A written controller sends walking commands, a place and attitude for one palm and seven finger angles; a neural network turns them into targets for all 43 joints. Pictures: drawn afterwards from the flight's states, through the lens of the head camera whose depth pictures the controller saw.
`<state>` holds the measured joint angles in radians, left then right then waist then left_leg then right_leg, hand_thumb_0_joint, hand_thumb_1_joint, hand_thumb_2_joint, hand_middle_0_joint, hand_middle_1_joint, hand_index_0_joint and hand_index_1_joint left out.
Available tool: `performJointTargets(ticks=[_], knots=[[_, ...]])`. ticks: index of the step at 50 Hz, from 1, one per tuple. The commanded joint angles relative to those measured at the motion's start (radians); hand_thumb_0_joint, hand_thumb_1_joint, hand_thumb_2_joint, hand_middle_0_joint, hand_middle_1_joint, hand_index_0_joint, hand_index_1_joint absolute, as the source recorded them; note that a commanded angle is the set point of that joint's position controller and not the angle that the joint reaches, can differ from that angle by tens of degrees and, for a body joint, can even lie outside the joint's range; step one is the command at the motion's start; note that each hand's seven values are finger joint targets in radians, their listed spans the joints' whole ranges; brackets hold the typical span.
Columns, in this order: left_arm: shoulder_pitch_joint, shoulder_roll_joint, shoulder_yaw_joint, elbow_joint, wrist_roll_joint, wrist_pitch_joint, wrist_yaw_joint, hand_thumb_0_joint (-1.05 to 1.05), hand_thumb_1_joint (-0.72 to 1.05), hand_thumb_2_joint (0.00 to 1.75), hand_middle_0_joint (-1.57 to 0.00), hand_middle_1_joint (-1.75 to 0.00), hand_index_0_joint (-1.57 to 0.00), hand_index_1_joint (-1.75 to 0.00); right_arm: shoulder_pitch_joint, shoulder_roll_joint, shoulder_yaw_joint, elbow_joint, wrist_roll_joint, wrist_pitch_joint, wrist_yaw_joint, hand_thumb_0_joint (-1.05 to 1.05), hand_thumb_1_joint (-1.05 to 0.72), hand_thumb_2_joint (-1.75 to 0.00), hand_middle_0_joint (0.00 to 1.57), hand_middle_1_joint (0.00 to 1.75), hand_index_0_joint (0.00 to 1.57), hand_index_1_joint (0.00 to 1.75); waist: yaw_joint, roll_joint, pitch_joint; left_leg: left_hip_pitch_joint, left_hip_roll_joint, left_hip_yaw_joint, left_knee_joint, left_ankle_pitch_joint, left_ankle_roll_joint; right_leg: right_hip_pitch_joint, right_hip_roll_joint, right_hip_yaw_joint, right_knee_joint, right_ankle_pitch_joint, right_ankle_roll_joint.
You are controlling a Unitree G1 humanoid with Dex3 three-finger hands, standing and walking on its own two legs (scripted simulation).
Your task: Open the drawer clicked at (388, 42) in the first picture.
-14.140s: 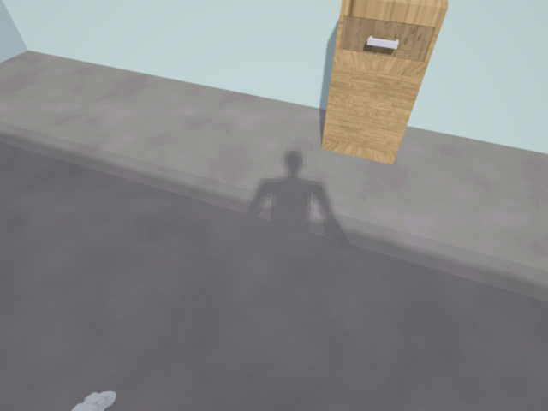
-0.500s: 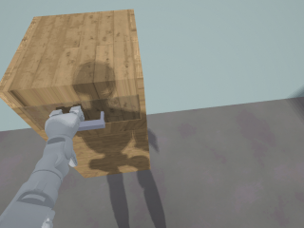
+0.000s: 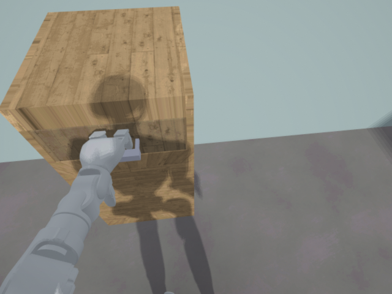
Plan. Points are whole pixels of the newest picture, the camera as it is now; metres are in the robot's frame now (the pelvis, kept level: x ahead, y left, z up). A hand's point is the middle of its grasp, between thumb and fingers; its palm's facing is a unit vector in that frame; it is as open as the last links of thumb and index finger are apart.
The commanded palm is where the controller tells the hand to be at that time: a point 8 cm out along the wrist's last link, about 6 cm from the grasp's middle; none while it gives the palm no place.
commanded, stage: move the hooked fingers above the handle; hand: left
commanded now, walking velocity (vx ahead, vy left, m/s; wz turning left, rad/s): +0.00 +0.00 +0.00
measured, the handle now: (115, 150) +0.48 +0.23 -0.06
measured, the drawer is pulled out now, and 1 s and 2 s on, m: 0.00 0.00 0.00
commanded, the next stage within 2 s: lower the fingers behind the handle in 1.02 s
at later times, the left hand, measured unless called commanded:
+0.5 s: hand (109, 160) +0.41 +0.22 +0.00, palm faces -0.09 -0.05 -0.99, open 13.9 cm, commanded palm +0.39 +0.22 +0.05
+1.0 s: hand (117, 160) +0.41 +0.20 -0.01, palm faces -0.11 -0.09 -0.99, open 13.9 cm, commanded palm +0.40 +0.23 +0.05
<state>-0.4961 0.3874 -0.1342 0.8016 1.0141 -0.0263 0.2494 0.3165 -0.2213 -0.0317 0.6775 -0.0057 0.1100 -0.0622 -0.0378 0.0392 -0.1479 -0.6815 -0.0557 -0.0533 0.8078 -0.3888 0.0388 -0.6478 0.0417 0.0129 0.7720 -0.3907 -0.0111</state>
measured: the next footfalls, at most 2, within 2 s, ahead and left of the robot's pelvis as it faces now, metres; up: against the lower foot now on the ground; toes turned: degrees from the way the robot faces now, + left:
none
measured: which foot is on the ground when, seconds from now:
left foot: down 0.00-1.00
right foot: down 0.00-1.00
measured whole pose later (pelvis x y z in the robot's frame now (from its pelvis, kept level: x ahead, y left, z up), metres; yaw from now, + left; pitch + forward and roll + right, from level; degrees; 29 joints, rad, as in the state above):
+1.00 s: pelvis +0.01 +0.00 +0.00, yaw -1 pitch +17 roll -2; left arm -0.51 0.39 -0.08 0.82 1.06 -0.11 0.30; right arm 0.30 -0.24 -0.05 0.68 -0.01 0.11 -0.05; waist -0.04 0.04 -0.17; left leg -0.72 -0.04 -0.05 0.83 -0.41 0.03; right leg -0.68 0.06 0.01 0.79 -0.40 -0.02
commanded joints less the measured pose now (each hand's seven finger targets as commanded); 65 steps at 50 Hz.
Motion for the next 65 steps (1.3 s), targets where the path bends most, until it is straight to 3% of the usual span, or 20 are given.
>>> performJointTargets(ticks=[1,3,6,9,12,16,19,23,26,29,33,38,43,46,49,53,56,60,63,65], knots=[[-0.461,0.256,0.194,-0.308,0.104,-0.143,0.191,0.00,-0.50,0.30,-0.30,-1.20,-0.30,-1.20,0.027,-0.139,-0.070,-0.075,-0.023,-0.029,0.000,0.00,-0.90,-0.90,0.20,0.30,0.20,0.30,0.007,0.202,-0.363,0.322,0.043,-0.023,-0.013,0.458,-0.038,-0.100,0.015,-0.056,0.010,0.210,-0.059],[-0.396,0.344,0.313,-0.227,0.112,-0.083,0.284,0.00,-0.50,0.30,-0.30,-1.20,-0.30,-1.20,0.014,-0.149,-0.063,-0.060,-0.037,-0.018,0.026,0.00,-0.90,-0.90,0.20,0.30,0.20,0.30,0.050,0.170,-0.361,0.238,0.034,-0.018,-0.002,0.457,-0.048,-0.070,0.022,-0.066,0.043,0.218,-0.067],[-0.330,0.268,0.252,-0.078,0.090,0.086,0.360,0.00,-0.50,0.30,-0.30,-1.20,-0.30,-1.20,-0.018,-0.145,-0.056,-0.087,-0.029,-0.006,0.049,0.00,-0.90,-0.90,0.20,0.30,0.20,0.30,0.050,0.036,-0.340,0.111,0.013,0.039,-0.020,0.363,-0.027,0.033,0.027,-0.056,0.022,0.255,-0.053],[-0.321,0.262,0.199,0.053,0.063,0.248,0.319,0.00,-0.50,0.30,-0.30,-1.20,-0.30,-1.20,-0.012,-0.159,-0.054,-0.090,-0.005,0.015,0.054,0.00,-0.90,-0.90,0.20,0.30,0.20,0.30,0.036,-0.056,-0.391,0.089,0.010,0.070,-0.057,0.326,-0.015,0.160,0.024,-0.035,-0.021,0.308,-0.036],[-0.404,0.353,0.218,0.026,0.008,0.296,0.230,0.00,-0.50,0.30,-0.30,-1.20,-0.30,-1.20,-0.025,-0.171,-0.046,-0.102,0.020,0.033,0.025,0.00,-0.90,-0.90,0.20,0.30,0.20,0.30,0.019,-0.159,-0.416,0.082,0.009,0.082,-0.090,0.289,0.005,0.288,0.009,0.001,-0.079,0.352,-0.010],[-0.453,0.284,0.149,-0.108,0.001,0.147,0.098,0.00,-0.50,0.30,-0.30,-1.20,-0.30,-1.20,0.001,-0.175,-0.055,-0.112,0.022,0.007,-0.022,0.00,-0.90,-0.90,0.20,0.30,0.20,0.30,-0.034,-0.108,-0.403,0.168,0.020,0.068,-0.094,0.313,0.027,0.272,-0.006,0.011,-0.105,0.401,-0.007],[-0.449,0.110,0.010,-0.179,0.024,-0.009,0.050,0.00,-0.50,0.30,-0.30,-1.20,-0.30,-1.20,0.019,-0.151,-0.064,-0.096,0.011,-0.026,-0.032,0.00,-0.90,-0.90,0.20,0.30,0.20,0.30,-0.072,-0.008,-0.289,0.253,0.029,0.047,-0.075,0.324,0.025,0.096,0.002,-0.005,-0.116,0.310,-0.020],[-0.401,0.142,0.076,-0.197,0.050,-0.108,0.105,0.00,-0.50,0.30,-0.30,-1.20,-0.30,-1.20,0.046,-0.138,-0.077,-0.077,-0.001,-0.032,-0.008,0.00,-0.90,-0.90,0.20,0.30,0.20,0.30,-0.035,0.092,-0.314,0.283,0.035,0.015,-0.036,0.398,-0.001,-0.002,0.014,-0.029,-0.061,0.268,-0.044],[-0.367,0.192,0.164,-0.155,0.070,-0.086,0.207,0.00,-0.50,0.30,-0.30,-1.20,-0.30,-1.20,0.038,-0.144,-0.080,-0.070,-0.006,-0.030,0.021,0.00,-0.90,-0.90,0.20,0.30,0.20,0.30,-0.004,0.094,-0.319,0.231,0.034,0.012,-0.019,0.403,-0.014,-0.029,0.022,-0.045,-0.020,0.268,-0.052],[-0.353,0.331,0.287,-0.117,0.083,-0.001,0.294,0.00,-0.50,0.30,-0.30,-1.20,-0.30,-1.20,0.016,-0.159,-0.069,-0.079,-0.015,-0.016,0.035,0.00,-0.90,-0.90,0.20,0.30,0.20,0.30,0.035,0.019,-0.358,0.120,0.016,0.036,-0.022,0.361,-0.006,0.072,0.020,-0.029,0.000,0.303,-0.049],[-0.390,0.387,0.289,-0.106,0.088,0.114,0.319,0.00,-0.50,0.30,-0.30,-1.20,-0.30,-1.20,-0.020,-0.162,-0.060,-0.093,-0.009,-0.001,0.030,0.00,-0.90,-0.90,0.20,0.30,0.20,0.30,0.033,-0.017,-0.434,0.090,0.002,0.069,-0.027,0.353,0.003,0.202,0.012,-0.004,-0.014,0.388,-0.032],[-0.412,0.267,0.151,-0.061,0.008,0.148,0.178,0.00,-0.50,0.30,-0.30,-1.20,-0.30,-1.20,0.014,-0.169,-0.067,-0.090,0.019,-0.010,0.006,0.00,-0.90,-0.90,0.20,0.30,0.20,0.30,-0.044,-0.070,-0.410,0.145,0.012,0.072,-0.056,0.337,0.017,0.244,0.006,0.007,-0.085,0.438,-0.012],[-0.411,0.074,-0.019,-0.142,-0.017,0.009,0.040,0.00,-0.50,0.30,-0.30,-1.20,-0.30,-1.20,0.031,-0.157,-0.068,-0.084,0.014,-0.029,-0.014,0.00,-0.90,-0.90,0.20,0.30,0.20,0.30,-0.086,-0.033,-0.302,0.247,0.022,0.040,-0.054,0.369,0.023,0.114,0.006,-0.009,-0.107,0.379,-0.018],[-0.402,0.176,0.087,-0.172,0.020,-0.082,0.063,0.00,-0.50,0.30,-0.30,-1.20,-0.30,-1.20,0.051,-0.151,-0.072,-0.073,0.001,-0.025,-0.010,0.00,-0.90,-0.90,0.20,0.30,0.20,0.30,-0.043,0.015,-0.315,0.244,0.024,0.027,-0.035,0.387,0.014,0.063,0.010,-0.015,-0.073,0.342,-0.031],[-0.386,0.290,0.225,-0.224,0.068,-0.121,0.161,0.00,-0.50,0.30,-0.30,-1.20,-0.30,-1.20,0.046,-0.149,-0.074,-0.079,-0.010,-0.017,0.007,0.00,-0.90,-0.90,0.20,0.30,0.20,0.30,0.014,0.097,-0.380,0.230,0.028,0.017,-0.016,0.457,-0.005,0.045,0.015,-0.030,-0.011,0.351,-0.048],[-0.300,0.422,0.377,-0.190,0.092,-0.027,0.309,0.00,-0.50,0.30,-0.30,-1.20,-0.30,-1.20,-0.008,-0.154,-0.061,-0.087,-0.030,-0.001,0.030,0.00,-0.90,-0.90,0.20,0.30,0.20,0.30,0.081,0.052,-0.406,0.105,0.009,0.042,0.002,0.453,-0.010,0.125,0.019,-0.024,0.039,0.401,-0.051],[-0.260,0.338,0.294,-0.145,0.090,0.094,0.341,0.00,-0.50,0.30,-0.30,-1.20,-0.30,-1.20,-0.018,-0.150,-0.066,-0.104,-0.017,0.005,0.044,0.00,-0.90,-0.90,0.20,0.30,0.20,0.30,0.065,0.039,-0.437,0.130,0.008,0.070,-0.015,0.456,-0.012,0.176,0.022,-0.024,0.015,0.440,-0.042],[-0.302,0.204,0.140,-0.058,0.020,0.211,0.232,0.00,-0.50,0.30,-0.30,-1.20,-0.30,-1.20,0.012,-0.174,-0.077,-0.092,0.017,0.003,0.037,0.00,-0.90,-0.90,0.20,0.30,0.20,0.30,-0.029,-0.089,-0.397,0.156,0.024,0.068,-0.047,0.397,0.001,0.185,0.019,-0.023,-0.057,0.430,-0.017],[-0.423,0.145,0.047,-0.106,-0.021,0.156,0.116,0.00,-0.50,0.30,-0.30,-1.20,-0.30,-1.20,0.023,-0.182,-0.074,-0.088,0.022,-0.009,0.008,0.00,-0.90,-0.90,0.20,0.30,0.20,0.30,-0.090,-0.110,-0.343,0.207,0.029,0.046,-0.058,0.356,0.018,0.148,0.010,-0.016,-0.096,0.385,-0.010],[-0.449,0.158,0.047,-0.183,-0.008,0.055,0.064,0.00,-0.50,0.30,-0.30,-1.20,-0.30,-1.20,0.031,-0.176,-0.075,-0.083,0.011,-0.020,-0.012,0.00,-0.90,-0.90,0.20,0.30,0.20,0.30,-0.078,-0.035,-0.365,0.273,0.031,0.031,-0.045,0.386,0.019,0.101,0.005,-0.016,-0.081,0.358,-0.017]])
